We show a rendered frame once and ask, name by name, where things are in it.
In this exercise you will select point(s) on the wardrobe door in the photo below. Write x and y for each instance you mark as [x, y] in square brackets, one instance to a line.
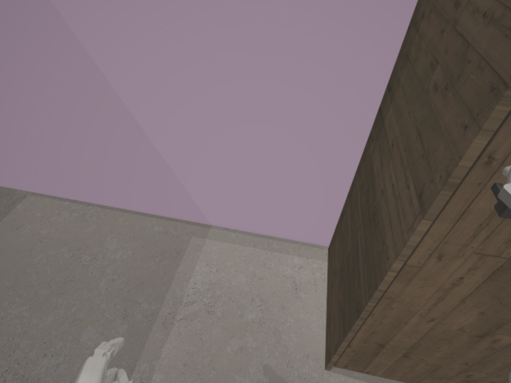
[446, 315]

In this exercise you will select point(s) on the robot left hand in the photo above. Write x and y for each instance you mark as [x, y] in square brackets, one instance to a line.
[94, 370]

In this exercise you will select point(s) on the handle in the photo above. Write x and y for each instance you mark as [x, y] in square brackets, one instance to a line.
[502, 209]

